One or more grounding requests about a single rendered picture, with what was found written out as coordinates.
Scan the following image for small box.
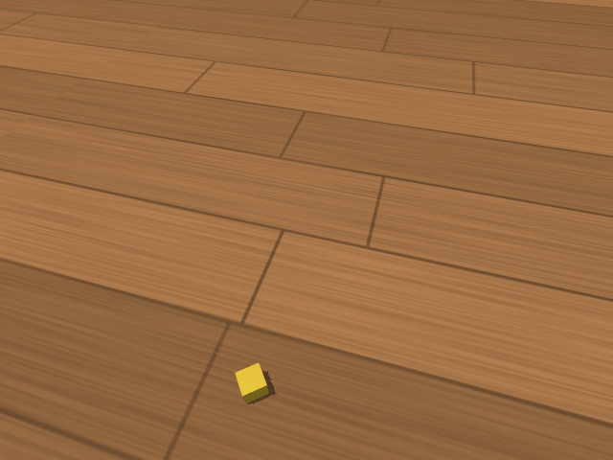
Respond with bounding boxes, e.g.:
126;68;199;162
235;363;269;403

